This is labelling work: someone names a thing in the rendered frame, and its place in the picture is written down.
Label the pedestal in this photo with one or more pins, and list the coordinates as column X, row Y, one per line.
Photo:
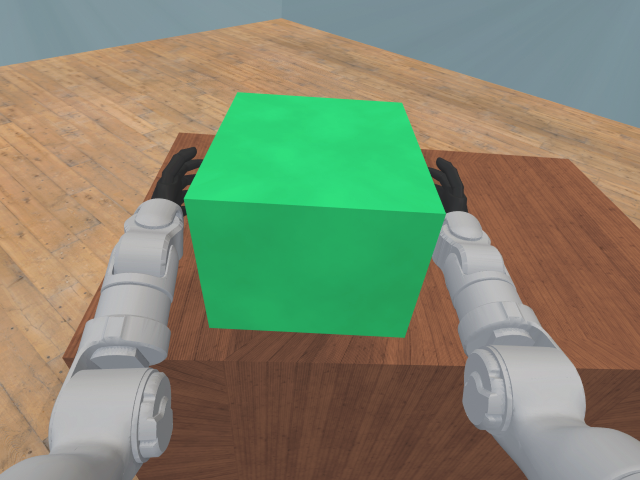
column 272, row 405

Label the right robot forearm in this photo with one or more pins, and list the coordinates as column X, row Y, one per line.
column 483, row 294

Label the left robot hand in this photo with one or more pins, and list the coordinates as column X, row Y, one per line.
column 170, row 186

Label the left robot forearm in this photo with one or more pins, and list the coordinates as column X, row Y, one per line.
column 129, row 329

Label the robot left upper arm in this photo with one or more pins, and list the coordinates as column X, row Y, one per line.
column 108, row 422

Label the robot right upper arm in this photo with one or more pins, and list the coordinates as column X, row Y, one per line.
column 531, row 401

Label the right robot hand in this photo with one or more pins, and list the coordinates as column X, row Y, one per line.
column 451, row 192

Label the carton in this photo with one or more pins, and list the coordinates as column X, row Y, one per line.
column 313, row 215

